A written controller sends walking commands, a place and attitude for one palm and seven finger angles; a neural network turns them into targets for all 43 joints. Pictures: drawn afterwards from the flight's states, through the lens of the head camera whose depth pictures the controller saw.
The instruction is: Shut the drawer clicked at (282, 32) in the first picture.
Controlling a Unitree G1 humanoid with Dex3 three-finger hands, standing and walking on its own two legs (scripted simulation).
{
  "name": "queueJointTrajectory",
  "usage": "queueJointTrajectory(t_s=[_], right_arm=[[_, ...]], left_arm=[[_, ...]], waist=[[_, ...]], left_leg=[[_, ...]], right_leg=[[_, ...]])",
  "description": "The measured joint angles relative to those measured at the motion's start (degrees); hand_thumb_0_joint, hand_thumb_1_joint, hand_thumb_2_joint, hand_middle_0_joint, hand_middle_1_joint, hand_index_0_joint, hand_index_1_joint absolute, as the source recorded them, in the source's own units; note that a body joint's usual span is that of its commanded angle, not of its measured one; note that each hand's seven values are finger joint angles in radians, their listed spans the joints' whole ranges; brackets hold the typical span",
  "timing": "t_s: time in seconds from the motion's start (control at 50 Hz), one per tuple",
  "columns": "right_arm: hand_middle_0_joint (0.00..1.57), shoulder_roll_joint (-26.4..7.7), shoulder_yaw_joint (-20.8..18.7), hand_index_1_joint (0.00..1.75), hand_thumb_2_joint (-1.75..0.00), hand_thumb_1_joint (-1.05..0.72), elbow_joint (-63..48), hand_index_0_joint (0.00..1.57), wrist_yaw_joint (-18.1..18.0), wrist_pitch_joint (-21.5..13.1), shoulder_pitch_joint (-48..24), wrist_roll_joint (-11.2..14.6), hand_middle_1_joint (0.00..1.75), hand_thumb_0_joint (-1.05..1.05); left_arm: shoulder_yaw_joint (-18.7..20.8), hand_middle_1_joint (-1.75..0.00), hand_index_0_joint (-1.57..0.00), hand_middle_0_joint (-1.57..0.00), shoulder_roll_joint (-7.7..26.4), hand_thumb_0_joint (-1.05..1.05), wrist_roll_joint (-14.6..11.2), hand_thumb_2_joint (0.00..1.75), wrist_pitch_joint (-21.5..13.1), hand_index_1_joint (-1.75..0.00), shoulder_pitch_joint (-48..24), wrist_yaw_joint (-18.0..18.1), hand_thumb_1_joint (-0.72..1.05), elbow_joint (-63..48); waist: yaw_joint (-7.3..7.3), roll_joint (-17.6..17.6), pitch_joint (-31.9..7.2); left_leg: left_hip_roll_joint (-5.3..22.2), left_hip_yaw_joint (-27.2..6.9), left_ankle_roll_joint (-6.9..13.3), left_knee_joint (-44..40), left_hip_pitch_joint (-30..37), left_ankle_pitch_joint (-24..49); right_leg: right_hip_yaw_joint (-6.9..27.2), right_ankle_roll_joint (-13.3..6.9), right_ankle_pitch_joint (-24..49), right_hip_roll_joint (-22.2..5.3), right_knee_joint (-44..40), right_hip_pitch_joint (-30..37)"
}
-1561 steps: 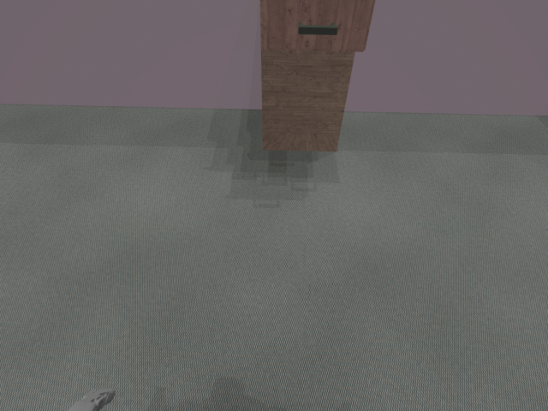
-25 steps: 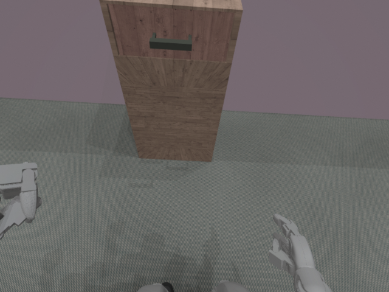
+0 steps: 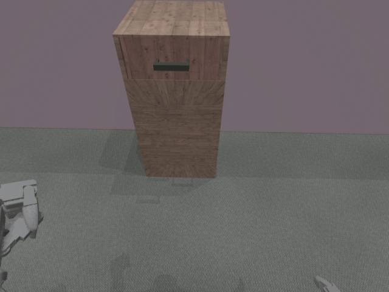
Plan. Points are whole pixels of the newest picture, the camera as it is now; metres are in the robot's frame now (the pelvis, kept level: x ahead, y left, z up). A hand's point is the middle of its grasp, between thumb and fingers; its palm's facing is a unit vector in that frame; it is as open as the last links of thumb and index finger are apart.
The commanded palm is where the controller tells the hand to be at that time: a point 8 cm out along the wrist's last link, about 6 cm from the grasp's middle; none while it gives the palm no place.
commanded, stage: stop stepping back and stand still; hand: left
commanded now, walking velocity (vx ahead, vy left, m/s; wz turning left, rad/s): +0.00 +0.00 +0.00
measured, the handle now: (171, 63) +0.92 +0.12 +0.03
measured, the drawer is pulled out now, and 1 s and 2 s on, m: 0.00 0.00 0.00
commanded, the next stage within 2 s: let the arm hang, fingers relaxed in 1.22 s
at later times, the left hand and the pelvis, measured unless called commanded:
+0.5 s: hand (18, 211) +0.20 +0.26 +0.17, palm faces +0.35 -0.81 -0.48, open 3.3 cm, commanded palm +0.13 +0.31 +0.18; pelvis +0.00 +0.03 +0.00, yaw -1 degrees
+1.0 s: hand out of the picture +0.16 +0.29 +0.16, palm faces +0.37 -0.81 -0.45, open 3.2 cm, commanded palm +0.10 +0.32 +0.18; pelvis -0.03 +0.04 +0.00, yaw +0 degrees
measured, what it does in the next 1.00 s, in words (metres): steps on the spot: left foot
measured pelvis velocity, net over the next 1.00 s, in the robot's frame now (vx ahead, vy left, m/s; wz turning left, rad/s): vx -0.03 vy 0.04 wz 0.00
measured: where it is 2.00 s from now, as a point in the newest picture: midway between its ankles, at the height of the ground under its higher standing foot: outside the picture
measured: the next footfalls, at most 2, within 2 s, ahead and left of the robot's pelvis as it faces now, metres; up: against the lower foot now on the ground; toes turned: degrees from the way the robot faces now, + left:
left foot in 0.02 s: +0.06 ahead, +0.14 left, +0.00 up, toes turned +2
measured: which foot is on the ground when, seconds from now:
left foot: up 0.00-0.00, down 0.02-1.00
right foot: down 0.00-1.00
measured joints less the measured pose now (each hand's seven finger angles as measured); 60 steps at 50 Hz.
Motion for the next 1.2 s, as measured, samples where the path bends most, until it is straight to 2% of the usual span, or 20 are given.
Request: queueJointTrajectory(t_s=[0.04, 0.08, 0.14, 0.18, 0.26, 0.32, 0.4, 0.5, 0.64, 0.88, 1.06, 1.2], right_arm=[[0.20, 0.8, 0.0, 0.30, -0.90, -0.91, -0.8, 0.19, 0.0, -0.4, -1.2, 0.0, 0.30, 0.01], [0.20, 2.0, 0.6, 0.30, -0.90, -0.91, -1.4, 0.19, 0.3, -0.5, -2.3, 0.1, 0.30, 0.01], [0.20, 3.2, 1.8, 0.30, -0.90, -0.91, -2.0, 0.19, 0.6, -1.1, -3.4, 0.2, 0.30, 0.01], [0.20, 3.7, 2.5, 0.30, -0.90, -0.91, -2.2, 0.19, 1.0, -1.2, -4.1, 0.3, 0.30, 0.01], [0.20, 4.2, 3.2, 0.30, -0.90, -0.90, -2.2, 0.20, 2.2, -0.3, -5.6, 0.4, 0.30, 0.01], [0.20, 4.4, 3.6, 0.30, -0.90, -0.90, -1.9, 0.20, 2.1, 0.4, -6.2, 0.2, 0.30, 0.01], [0.20, 4.9, 4.0, 0.30, -0.90, -0.90, -2.7, 0.20, 1.7, 0.9, -6.9, 0.1, 0.30, 0.01], [0.20, 4.8, 4.0, 0.30, -0.90, -0.90, -4.1, 0.20, 1.8, 0.7, -8.1, 0.4, 0.30, 0.01], [0.20, 4.0, 3.5, 0.30, -0.90, -0.90, -4.8, 0.20, 1.6, 1.5, -7.9, 0.5, 0.30, 0.01], [0.20, 3.5, 3.4, 0.30, -0.90, -0.90, -3.0, 0.20, 0.6, 0.8, -5.5, 0.3, 0.30, 0.01], [0.20, 4.1, 3.8, 0.30, -0.90, -0.90, -2.8, 0.20, 0.7, 0.3, -5.7, 0.1, 0.30, 0.01], [0.20, 4.2, 4.0, 0.30, -0.90, -0.90, -2.9, 0.20, 0.6, 0.1, -5.9, 0.0, 0.30, 0.01]], left_arm=[[1.5, -1.60, -1.41, -1.41, 1.4, 0.01, -0.3, 0.90, -0.8, -1.60, 0.4, 0.1, 0.89, -1.6], [2.9, -1.60, -1.41, -1.41, 2.5, 0.01, -0.3, 0.90, -1.2, -1.60, 0.4, 0.0, 0.89, -1.7], [3.7, -1.60, -1.41, -1.41, 2.8, 0.01, -0.1, 0.90, -0.5, -1.60, -0.1, -0.4, 0.89, -0.5], [3.4, -1.60, -1.41, -1.41, 1.9, 0.01, -0.2, 0.90, -0.1, -1.60, -0.1, -0.6, 0.89, 0.0], [1.4, -1.60, -1.41, -1.41, -0.1, 0.01, -0.6, 0.90, 0.2, -1.60, 1.1, -1.0, 0.89, -0.8], [0.2, -1.60, -1.41, -1.41, -0.5, 0.01, -0.7, 0.90, 0.7, -1.60, 1.4, -1.3, 0.89, -1.4], [0.8, -1.60, -1.41, -1.41, 0.8, 0.01, -0.6, 0.90, 1.6, -1.60, 0.5, -1.3, 0.89, -2.4], [2.4, -1.60, -1.41, -1.41, 2.5, 0.01, -0.9, 0.90, 1.3, -1.60, -0.1, -1.2, 0.89, -4.0], [2.0, -1.60, -1.41, -1.41, 2.4, 0.01, -1.6, 0.90, 1.6, -1.60, 2.7, -1.5, 0.89, -3.6], [1.1, -1.60, -1.41, -1.41, 1.0, 0.01, -1.1, 0.90, 2.1, -1.60, 2.0, -0.6, 0.89, -2.8], [0.4, -1.60, -1.41, -1.41, 0.5, 0.01, -0.5, 0.90, 2.4, -1.60, 1.2, -0.5, 0.89, -1.2], [0.6, -1.60, -1.41, -1.41, 0.8, 0.01, -0.5, 0.90, 2.4, -1.60, 1.6, -0.6, 0.89, -1.7]], waist=[[-0.27, -0.5, 0.9], [-0.08, -1.3, 1.1], [-0.18, 0.2, 1.0], [0.03, 1.8, 1.2], [1.21, 2.8, 2.2], [1.70, 1.6, 3.1], [2.26, -0.1, 4.2], [1.49, 0.2, 4.7], [0.51, 0.5, 3.9], [1.54, 0.8, 4.0], [1.14, 1.6, 3.6], [1.36, 1.7, 3.7]], left_leg=[[-0.1, -0.5, -1.2, -0.5, 0.3, 2.8], [-0.3, 0.0, -2.7, 1.4, -0.4, 1.7], [0.1, -0.7, -3.2, 2.6, -1.2, 0.6], [0.7, -1.4, -3.2, 3.1, -1.9, 0.5], [0.5, -2.6, -2.4, 5.7, -3.4, 0.2], [-0.4, -2.5, -2.8, 2.8, -1.3, -0.2], [-1.3, -1.8, -2.1, 0.6, 0.0, 1.4], [-0.9, -1.8, -1.8, -0.1, -0.5, 2.2], [-0.8, -1.5, -1.4, -1.0, -1.3, 3.5], [-1.2, -2.1, -0.8, -2.3, -1.9, 5.7], [-1.3, -2.3, -0.6, -3.1, -2.2, 6.8], [-1.3, -2.4, -0.7, -3.6, -2.4, 7.2]], right_leg=[[0.1, 0.5, -1.7, -0.1, 3.5, -1.4], [0.8, 2.0, -2.5, -0.6, 5.4, -2.2], [0.2, 1.5, -2.4, 0.0, 4.4, -1.8], [-0.4, 0.5, -1.3, 0.7, 2.4, -1.2], [-0.1, 0.7, -0.7, 1.2, 1.4, -1.0], [0.3, 1.4, -1.1, 0.4, 1.7, -0.6], [1.0, 2.3, -0.6, -0.5, 0.8, 0.1], [0.9, 2.5, 1.4, 0.0, -1.9, 0.5], [1.3, 2.9, 3.5, 0.2, -4.0, 0.0], [0.6, 3.3, 5.7, -0.2, -5.6, -0.1], [0.4, 3.5, 6.9, -0.2, -6.6, -0.3], [0.3, 3.4, 7.0, -0.2, -6.8, -0.5]])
